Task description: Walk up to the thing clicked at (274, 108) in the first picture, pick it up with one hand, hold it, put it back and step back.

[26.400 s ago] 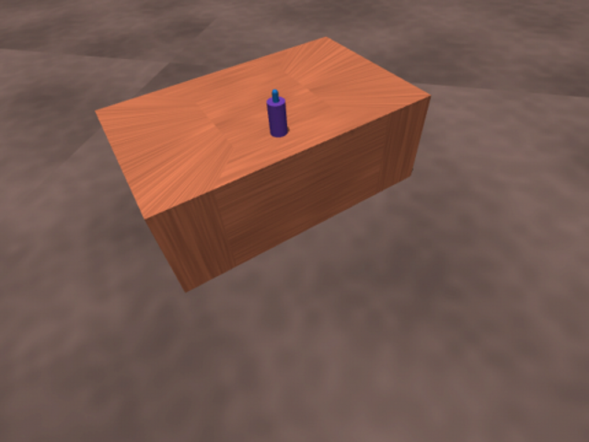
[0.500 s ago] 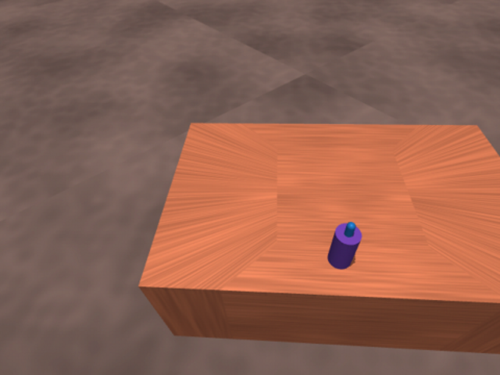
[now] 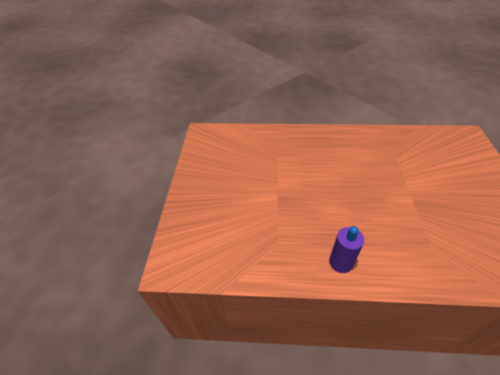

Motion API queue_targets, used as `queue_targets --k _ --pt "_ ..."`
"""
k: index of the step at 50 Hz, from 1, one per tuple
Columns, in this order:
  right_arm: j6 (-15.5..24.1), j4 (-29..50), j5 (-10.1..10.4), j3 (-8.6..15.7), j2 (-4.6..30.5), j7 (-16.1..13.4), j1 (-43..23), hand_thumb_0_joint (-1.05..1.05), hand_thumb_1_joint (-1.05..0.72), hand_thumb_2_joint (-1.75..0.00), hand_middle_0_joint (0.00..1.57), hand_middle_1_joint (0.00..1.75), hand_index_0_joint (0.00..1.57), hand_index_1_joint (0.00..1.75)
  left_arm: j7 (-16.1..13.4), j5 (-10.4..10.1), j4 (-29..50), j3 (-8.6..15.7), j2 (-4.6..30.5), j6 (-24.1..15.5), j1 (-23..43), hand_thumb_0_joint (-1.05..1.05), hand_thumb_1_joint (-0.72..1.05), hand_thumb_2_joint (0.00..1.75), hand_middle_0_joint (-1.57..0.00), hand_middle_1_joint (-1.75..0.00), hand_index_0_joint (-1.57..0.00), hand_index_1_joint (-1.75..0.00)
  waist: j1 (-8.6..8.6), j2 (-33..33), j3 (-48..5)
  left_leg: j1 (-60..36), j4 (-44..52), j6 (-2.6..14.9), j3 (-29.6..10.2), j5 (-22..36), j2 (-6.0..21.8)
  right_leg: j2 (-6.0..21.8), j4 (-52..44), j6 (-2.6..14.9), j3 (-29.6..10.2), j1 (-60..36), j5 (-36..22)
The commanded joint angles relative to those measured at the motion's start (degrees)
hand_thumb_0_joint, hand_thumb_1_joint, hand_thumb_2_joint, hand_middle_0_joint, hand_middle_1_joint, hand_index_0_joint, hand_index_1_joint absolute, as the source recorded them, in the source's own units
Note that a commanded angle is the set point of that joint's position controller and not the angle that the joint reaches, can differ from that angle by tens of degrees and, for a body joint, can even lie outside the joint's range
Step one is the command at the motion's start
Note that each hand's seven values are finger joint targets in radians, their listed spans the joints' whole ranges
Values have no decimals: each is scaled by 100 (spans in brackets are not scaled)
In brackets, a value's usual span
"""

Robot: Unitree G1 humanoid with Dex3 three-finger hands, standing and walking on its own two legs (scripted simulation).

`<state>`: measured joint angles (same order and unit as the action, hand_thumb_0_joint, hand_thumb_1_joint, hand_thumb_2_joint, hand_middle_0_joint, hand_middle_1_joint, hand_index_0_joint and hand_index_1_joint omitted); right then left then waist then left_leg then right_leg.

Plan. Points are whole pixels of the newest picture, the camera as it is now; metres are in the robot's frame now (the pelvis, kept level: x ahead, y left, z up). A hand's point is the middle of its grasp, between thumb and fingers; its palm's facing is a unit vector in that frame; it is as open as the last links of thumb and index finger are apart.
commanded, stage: stand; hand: right
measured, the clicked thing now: (347, 246) +0.47 -0.21 -0.24
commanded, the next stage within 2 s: step back in 0.60 s
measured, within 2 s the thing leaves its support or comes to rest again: neither
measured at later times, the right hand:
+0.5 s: hand out of the picture +0.08 -0.25 -0.15, palm faces -0.03 +0.93 -0.36, open 7.4 cm
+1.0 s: hand out of the picture +0.07 -0.30 -0.18, palm faces -0.04 +0.94 -0.35, open 7.4 cm
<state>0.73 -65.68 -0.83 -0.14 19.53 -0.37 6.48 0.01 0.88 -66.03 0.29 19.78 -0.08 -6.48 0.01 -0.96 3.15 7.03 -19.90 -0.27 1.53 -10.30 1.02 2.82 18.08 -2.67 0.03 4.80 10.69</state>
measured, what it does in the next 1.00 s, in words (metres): lifts its left foot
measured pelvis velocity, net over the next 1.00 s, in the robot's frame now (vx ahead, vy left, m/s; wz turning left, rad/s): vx -0.06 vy -0.03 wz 0.01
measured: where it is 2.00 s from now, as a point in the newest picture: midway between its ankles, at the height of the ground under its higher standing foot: outside the picture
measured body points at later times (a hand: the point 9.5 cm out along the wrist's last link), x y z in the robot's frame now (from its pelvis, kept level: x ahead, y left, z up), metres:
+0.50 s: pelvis +0.01 +0.00 +0.00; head +0.02 +0.01 +0.45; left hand +0.07 +0.30 -0.14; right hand +0.08 -0.30 -0.13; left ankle +0.01 +0.12 -0.75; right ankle -0.01 -0.15 -0.75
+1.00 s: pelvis -0.06 -0.03 -0.01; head +0.02 -0.06 +0.43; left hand +0.01 +0.29 -0.13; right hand +0.07 -0.34 -0.16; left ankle -0.07 +0.12 -0.67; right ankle -0.04 -0.14 -0.75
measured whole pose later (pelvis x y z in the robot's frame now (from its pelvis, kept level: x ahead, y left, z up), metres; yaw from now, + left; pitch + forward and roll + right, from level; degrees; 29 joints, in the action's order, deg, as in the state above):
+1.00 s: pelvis -0.06 -0.03 -0.01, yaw +1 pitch +0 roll +2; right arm -4.0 -54.0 0.7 3.4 23.9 -0.5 2.7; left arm -0.5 2.0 -54.8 3.0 19.5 2.1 -7.5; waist 1.1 2.0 10.8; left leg 28.7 -64.9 1.0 -7.3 -28.0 -6.6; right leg 2.0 33.2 1.3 0.3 17.0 15.7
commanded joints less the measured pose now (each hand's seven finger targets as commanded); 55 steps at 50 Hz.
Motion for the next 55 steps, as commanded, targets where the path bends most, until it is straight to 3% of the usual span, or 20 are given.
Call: queue_targets --k 1,13,22,29,30,33,34,36,38,39,40,41,42,43,44,45,47,48,51,55 --pt "123 321 4 225 1242 -76 -195 0 -90 -90 20 30 20 30 -65 7 273 219 1123 -104 123 0 90 90 -20 -30 -20 -30 -1 145 -351 -84 367 125 -576 822 675 480 -199 282 -320 3 -717" --pt "94 338 11 246 1250 -43 -262 0 -90 -90 20 30 20 30 -56 1 321 212 1134 -119 94 0 90 90 -20 -30 -20 -30 5 102 -309 3 396 124 -598 467 630 497 -283 300 -309 45 -509" --pt "123 343 23 249 1270 -53 -238 0 -90 -90 20 30 20 30 -75 -12 405 211 1165 -146 111 0 90 90 -20 -30 -20 -30 -9 143 -645 -285 206 135 -549 1512 690 547 -158 283 -274 -150 -1270" --pt "102 336 21 236 1238 -51 -219 0 -90 -90 20 30 20 30 -70 -12 392 211 1169 -117 127 0 90 90 -20 -30 -20 -30 -15 129 -389 -102 320 113 -558 1096 651 534 -259 288 -268 -79 -856" --pt "-19 448 60 387 1567 -8 -436 0 -90 -90 20 30 20 30 -90 -126 564 449 1513 -60 209 0 90 90 -20 -30 -20 -30 6 143 196 271 -171 309 -675 1943 603 334 330 308 -234 530 -1432" --pt "-91 667 117 483 1627 18 -293 0 -90 -90 20 30 20 30 -120 -125 779 432 1280 -2 46 0 90 90 -20 -30 -20 -30 -40 472 -285 167 -227 726 -790 2633 945 15 1156 333 89 505 -1063" --pt "-118 744 122 508 1622 26 -294 0 -90 -90 20 30 20 30 -117 -131 818 452 1219 27 10 0 90 90 -20 -30 -20 -30 -47 635 -340 309 -170 847 -970 2554 1080 -121 1432 344 136 546 -737" --pt "-161 949 94 593 1740 20 -445 0 -90 -90 20 30 20 30 -105 -86 920 471 1160 98 -100 0 90 90 -20 -30 -20 -30 -18 980 -558 580 -143 1102 -1148 2077 1309 -256 1961 381 133 516 516" --pt "-213 1169 47 636 1756 7 -640 0 -90 -90 20 30 20 30 -85 -42 976 499 1171 149 -340 0 90 90 -20 -30 -20 -30 66 1259 -658 956 -285 1266 -1173 1652 1401 -292 2465 433 97 501 1225" --pt "-244 1268 27 642 1731 4 -733 0 -90 -90 20 30 20 30 -82 -36 988 508 1120 161 -549 0 90 90 -20 -30 -20 -30 177 1302 -751 857 -510 1220 -1114 1487 1355 -243 2128 462 78 529 1101" --pt "-281 1343 30 645 1642 9 -759 0 -90 -90 20 30 20 30 -79 -16 992 523 1157 134 -642 0 90 90 -20 -30 -20 -30 225 1094 -836 815 -931 1073 -953 1444 1113 -148 1707 504 -9 473 462" --pt "-311 1408 87 602 1460 21 -739 0 -90 -90 20 30 20 30 -97 11 1067 567 1323 81 -643 0 90 90 -20 -30 -20 -30 286 426 -925 743 -1798 730 -594 1247 541 343 976 686 -524 543 -748" --pt "-339 1526 152 523 1175 19 -845 0 -90 -90 20 30 20 30 -109 46 1174 655 1668 17 -521 0 90 90 -20 -30 -20 -30 290 -335 -670 1194 -2734 321 -336 324 -277 993 375 971 -1397 555 -1842" --pt "-385 1571 117 451 923 -20 -715 0 -90 -90 20 30 20 30 -129 71 1294 728 1893 0 -373 0 90 90 -20 -30 -20 -30 272 -866 -415 2000 -3520 205 -560 -2127 -872 1615 214 1397 -2099 320 -2816" --pt "-421 1522 61 484 1016 -88 -467 0 -90 -90 20 30 20 30 -161 144 1477 765 2103 -20 -154 0 90 90 -20 -30 -20 -30 252 -1013 -435 2162 -4283 227 -932 -2655 -707 2133 329 1922 -2529 566 -3285" --pt "-440 1432 56 536 1207 -99 -221 0 -90 -90 20 30 20 30 -186 140 1611 778 2038 -22 71 0 90 90 -20 -30 -20 -30 116 -953 -419 2034 -4797 219 -1114 -2557 -567 2136 379 2008 -2477 895 -3075" --pt "-428 1335 179 595 1355 -53 131 0 -90 -90 20 30 20 30 -172 118 1806 704 1642 -6 608 0 90 90 -20 -30 -20 -30 -220 -671 -461 1937 -5066 151 -1139 -1902 -696 1293 540 1571 -1288 842 -2701" --pt "-426 1356 197 581 1353 -59 198 0 -90 -90 20 30 20 30 -176 138 1864 692 1558 7 672 0 90 90 -20 -30 -20 -30 -236 -650 -550 2005 -5152 105 -1089 -1691 -807 1079 598 1356 -961 731 -2527" --pt "-391 1459 143 502 1367 -86 156 0 -90 -90 20 30 20 30 -209 153 1962 660 1401 21 225 0 90 90 -20 -30 -20 -30 103 -612 -749 2362 -4653 -58 -1013 -1548 -729 1025 870 1390 -909 -68 -2403" --pt "-305 1670 42 439 1309 -112 -86 0 -90 -90 20 30 20 30 -286 88 1979 746 1441 73 -245 0 90 90 -20 -30 -20 -30 379 -1030 -811 2383 -3266 -78 -842 -1835 -303 1442 1150 1564 -1122 -842 -2873"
